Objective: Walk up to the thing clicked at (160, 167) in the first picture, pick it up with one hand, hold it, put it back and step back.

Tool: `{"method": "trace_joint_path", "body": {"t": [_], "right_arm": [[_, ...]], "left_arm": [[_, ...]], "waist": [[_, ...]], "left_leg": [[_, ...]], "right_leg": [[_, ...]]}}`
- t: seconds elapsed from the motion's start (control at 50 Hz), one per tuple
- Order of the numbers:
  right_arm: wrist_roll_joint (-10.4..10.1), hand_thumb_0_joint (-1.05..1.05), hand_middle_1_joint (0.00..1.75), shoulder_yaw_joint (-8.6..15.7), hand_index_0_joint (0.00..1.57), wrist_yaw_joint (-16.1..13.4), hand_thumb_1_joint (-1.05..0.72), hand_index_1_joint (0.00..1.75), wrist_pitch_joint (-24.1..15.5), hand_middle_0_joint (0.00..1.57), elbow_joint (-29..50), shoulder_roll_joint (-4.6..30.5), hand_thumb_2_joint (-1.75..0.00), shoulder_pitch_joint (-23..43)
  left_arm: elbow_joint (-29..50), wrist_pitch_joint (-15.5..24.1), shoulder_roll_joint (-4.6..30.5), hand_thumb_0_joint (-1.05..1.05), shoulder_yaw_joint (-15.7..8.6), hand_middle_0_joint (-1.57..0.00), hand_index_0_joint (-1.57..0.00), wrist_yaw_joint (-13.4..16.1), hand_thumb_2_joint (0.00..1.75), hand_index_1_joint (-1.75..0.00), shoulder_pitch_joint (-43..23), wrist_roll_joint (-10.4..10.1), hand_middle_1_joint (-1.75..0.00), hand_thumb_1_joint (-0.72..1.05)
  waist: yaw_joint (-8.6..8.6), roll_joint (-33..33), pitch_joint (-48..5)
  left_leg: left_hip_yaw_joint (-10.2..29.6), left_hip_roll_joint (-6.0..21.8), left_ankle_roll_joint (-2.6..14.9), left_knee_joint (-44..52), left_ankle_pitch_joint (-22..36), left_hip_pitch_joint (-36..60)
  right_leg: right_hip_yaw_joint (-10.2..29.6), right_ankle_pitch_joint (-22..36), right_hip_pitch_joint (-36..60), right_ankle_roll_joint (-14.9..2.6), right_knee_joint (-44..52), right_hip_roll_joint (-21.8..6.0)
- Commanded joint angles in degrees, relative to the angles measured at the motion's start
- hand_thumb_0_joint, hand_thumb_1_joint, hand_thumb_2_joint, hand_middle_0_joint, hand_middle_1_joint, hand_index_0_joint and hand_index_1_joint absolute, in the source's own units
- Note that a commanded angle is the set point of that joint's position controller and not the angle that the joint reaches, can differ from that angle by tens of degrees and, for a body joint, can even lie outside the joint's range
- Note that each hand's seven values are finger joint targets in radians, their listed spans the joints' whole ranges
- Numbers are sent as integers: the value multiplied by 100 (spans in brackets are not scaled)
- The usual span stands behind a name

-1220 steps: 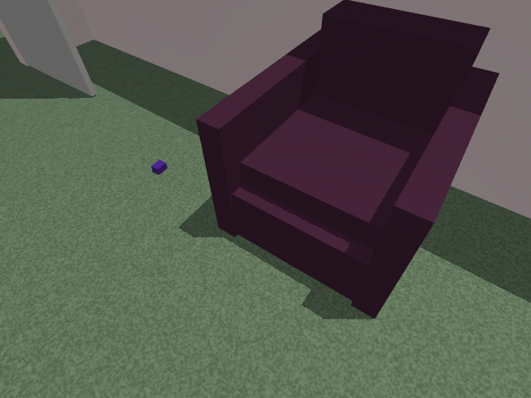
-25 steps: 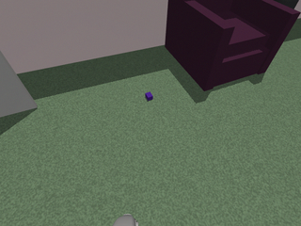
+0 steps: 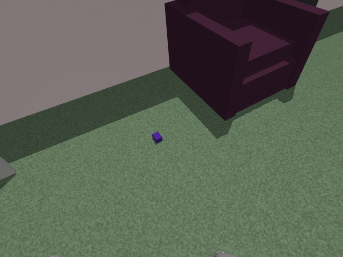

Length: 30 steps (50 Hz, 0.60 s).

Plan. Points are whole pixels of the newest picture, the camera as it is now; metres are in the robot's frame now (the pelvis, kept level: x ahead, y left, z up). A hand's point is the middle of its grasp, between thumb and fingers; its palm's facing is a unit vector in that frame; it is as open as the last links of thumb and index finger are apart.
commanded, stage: walk up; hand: left
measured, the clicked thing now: (157, 137) +1.03 +0.16 -0.73
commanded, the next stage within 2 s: none
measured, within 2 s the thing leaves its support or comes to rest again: neither
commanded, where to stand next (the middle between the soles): +0.62 +0.04 m, yaw -1 degrees
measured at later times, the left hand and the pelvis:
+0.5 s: hand (66, 235) +0.22 +0.33 -0.15, palm faces -0.03 -0.94 -0.34, open 7.4 cm; pelvis +0.20 +0.05 +0.01, yaw +1 degrees
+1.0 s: hand (92, 151) +0.48 +0.29 -0.10, palm faces -0.04 -0.91 -0.41, open 7.4 cm; pelvis +0.38 +0.02 +0.02, yaw -1 degrees
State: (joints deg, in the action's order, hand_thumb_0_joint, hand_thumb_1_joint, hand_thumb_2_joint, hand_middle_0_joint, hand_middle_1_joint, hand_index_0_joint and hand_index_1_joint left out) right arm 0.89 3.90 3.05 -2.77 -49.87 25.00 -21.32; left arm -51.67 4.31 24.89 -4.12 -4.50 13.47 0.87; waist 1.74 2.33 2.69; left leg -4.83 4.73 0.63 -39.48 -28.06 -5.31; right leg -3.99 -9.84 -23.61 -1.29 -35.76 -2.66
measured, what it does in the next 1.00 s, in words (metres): walks ahead: left foot, then right foot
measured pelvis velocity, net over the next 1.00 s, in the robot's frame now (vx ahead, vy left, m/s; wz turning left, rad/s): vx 0.38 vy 0.02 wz -0.01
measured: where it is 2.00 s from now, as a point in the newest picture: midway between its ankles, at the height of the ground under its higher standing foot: (172, 198)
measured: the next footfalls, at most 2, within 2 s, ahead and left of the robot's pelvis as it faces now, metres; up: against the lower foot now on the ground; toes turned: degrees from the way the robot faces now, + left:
left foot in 0.38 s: +0.31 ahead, +0.15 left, +0.00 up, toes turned +6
right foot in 0.84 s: +0.48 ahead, -0.10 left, +0.00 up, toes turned -5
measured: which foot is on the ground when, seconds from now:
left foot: up 0.00-0.36, down 0.38-0.86, up 0.88-1.00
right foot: down 0.00-0.40, up 0.42-0.82, down 0.84-1.00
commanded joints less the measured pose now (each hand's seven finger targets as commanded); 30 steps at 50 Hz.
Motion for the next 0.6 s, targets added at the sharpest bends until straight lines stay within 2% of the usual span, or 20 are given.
{"method": "trace_joint_path", "body": {"t": [0.0, 0.02, 0.06, 0.1, 0.12, 0.14, 0.18, 0.26, 0.28, 0.3, 0.32, 0.34, 0.36, 0.38, 0.4, 0.42, 0.44, 0.48, 0.54, 0.58], "right_arm": [[-93, 0, 30, 231, 20, -148, -90, 30, -172, 20, 580, 1227, -90, 368], [-163, 0, 30, 214, 20, -150, -90, 30, -173, 20, 464, 1160, -90, 313], [-149, 0, 30, 192, 20, -108, -90, 30, -137, 20, 296, 1053, -90, 139], [-82, 0, 30, 240, 20, -20, -90, 30, -86, 20, 209, 1024, -90, 48], [-46, 0, 30, 245, 20, 11, -90, 30, -66, 20, 229, 977, -90, 96], [-21, 0, 30, 258, 20, 51, -90, 30, -48, 20, 275, 954, -90, 268], [11, 0, 30, 259, 20, 114, -90, 30, -57, 20, 392, 869, -90, 573], [22, 0, 30, 292, 20, 171, -90, 30, -146, 20, 520, 808, -90, 982], [12, 0, 30, 311, 20, 179, -90, 30, -168, 20, 517, 814, -90, 938], [22, 0, 30, 319, 20, 172, -90, 30, -183, 20, 446, 805, -90, 828], [30, 0, 30, 356, 20, 160, -90, 30, -198, 20, 372, 867, -90, 616], [39, 0, 30, 446, 20, 105, -90, 30, -219, 20, 221, 1076, -90, 110], [94, 0, 30, 563, 20, 28, -90, 30, -262, 20, 88, 1425, -90, -547], [97, 0, 30, 673, 20, -30, -90, 30, -294, 20, 251, 1940, -90, -681], [-130, 0, 30, 692, 20, -34, -90, 30, -266, 20, 355, 2023, -90, -399], [-147, 0, 30, 605, 20, -62, -90, 30, -253, 20, 399, 1769, -90, -75], [-133, 0, 30, 494, 20, -91, -90, 30, -266, 20, 452, 1548, -90, 109], [-133, 0, 30, 366, 20, -105, -90, 30, -300, 20, 466, 1298, -90, 328], [-82, 0, 30, 344, 20, -105, -90, 30, -327, 20, 549, 1259, -90, 376], [-59, 0, 30, 379, 20, -91, -90, 30, -332, 20, 588, 1354, -90, 357]], "left_arm": [[283, 193, 1963, 0, -520, -20, -20, 260, 90, -30, 1243, -138, -30, 90], [366, 201, 1804, 0, -484, -20, -20, 291, 90, -30, 946, -174, -30, 90], [486, 202, 1480, 0, -375, -20, -20, 311, 90, -30, 489, -153, -30, 90], [555, 238, 1338, 0, -314, -20, -20, 315, 90, -30, 486, -115, -30, 90], [600, 249, 1365, 0, -320, -20, -20, 316, 90, -30, 489, -91, -30, 90], [644, 257, 1399, 0, -329, -20, -20, 312, 90, -30, 454, -64, -30, 90], [694, 279, 1457, 0, -353, -20, -20, 303, 90, -30, 545, -34, -30, 90], [715, 256, 1491, 0, -341, -20, -20, 270, 90, -30, 603, -40, -30, 90], [755, 239, 1526, 0, -324, -20, -20, 264, 90, -30, 486, -29, -30, 90], [720, 201, 1501, 0, -319, -20, -20, 269, 90, -30, 463, -52, -30, 90], [732, 178, 1456, 0, -277, -20, -20, 268, 90, -30, 440, -48, -30, 90], [760, 176, 1286, 0, -199, -20, -20, 266, 90, -30, 446, -7, -30, 90], [779, 163, 954, 0, -74, -20, -20, 279, 90, -30, 676, -35, -30, 90], [818, 128, 666, 0, -30, -20, -20, 276, 90, -30, 836, -114, -30, 90], [685, 75, 1322, 0, -147, -20, -20, 374, 90, -30, 699, -58, -30, 90], [591, 65, 1382, 0, -112, -20, -20, 365, 90, -30, 648, -84, -30, 90], [491, 76, 1281, 0, -124, -20, -20, 344, 90, -30, 762, -126, -30, 90], [270, 40, 1208, 0, -146, -20, -20, 298, 90, -30, 998, -129, -30, 90], [243, -26, 1045, 0, -140, -20, -20, 178, 90, -30, 967, -79, -30, 90], [348, -48, 1035, 0, -157, -20, -20, 119, 90, -30, 627, -23, -30, 90]], "waist": [[-739, -998, -472], [-629, -821, -321], [-289, -1044, -157], [-233, -1115, -81], [-251, -1057, -44], [-273, -992, 50], [-381, -1021, 1], [-456, -918, -42], [-331, -934, -124], [-251, -800, -108], [-83, -627, -163], [217, -247, -409], [476, 826, -783], [439, 1714, -776], [381, 847, -633], [204, 336, -236], [83, 321, -93], [-149, 585, 107], [-161, 696, 49], [-65, 633, 234]], "left_leg": [[931, -258, 165, -3102, 20, -3331], [1117, -161, 185, -3029, 384, -3183], [997, 66, 157, -2465, 572, -2806], [831, 27, 71, -1965, 840, -2575], [743, 62, -1, -1598, 892, -2536], [665, 111, -39, -1282, 910, -2515], [520, 126, -58, -628, 1161, -2532], [194, -10, -1, 345, 1734, -1928], [166, -24, 63, 471, 1826, -1539], [-9, -148, 67, 701, 1874, -1254], [-116, -268, 119, 756, 1879, -660], [-17, -322, 230, 734, 1635, 256], [953, 240, 522, 1356, 593, 1043], [3958, 1826, 1075, 2460, -734, 1392], [4309, 2114, 1477, 2670, -967, 786], [3529, 1870, 1371, 2582, -428, 339], [2837, 1595, 1212, 2500, 436, 182], [1780, 1247, 1012, 2520, 1264, -451], [1203, 1034, 1091, 2606, 1469, -496], [1180, 1138, 1254, 2779, 1004, -631]], "right_leg": [[4040, -995, 2819, -1313, 2084, -2212], [3244, -276, 2504, -1196, 1960, -1955], [2088, 150, 1823, -1148, 1975, -1537], [1483, 526, 1570, -1121, 2000, -1270], [1327, 450, 1442, -1190, 2011, -1291], [1199, 43, 1256, -1244, 2116, -1308], [1092, -274, 1412, -1249, 2137, -1303], [789, -6, 1330, -1059, 1821, -1198], [786, -42, 1133, -1010, 1723, -1265], [599, -91, 1020, -939, 1457, -1114], [454, -136, 639, -856, 1105, -1035], [343, 282, 188, -725, 276, -886], [-50, 213, -361, -498, -1487, -414], [6, -1869, -1725, -165, -2806, 531], [682, -2091, -1619, -235, -3292, 172], [940, -1653, -1585, -216, -3433, 23], [1007, -1307, -1436, -196, -3224, -65], [883, -976, -979, -127, -2666, -316], [637, -713, -724, 61, -1947, -315], [483, -640, -725, 138, -1405, -404]]}}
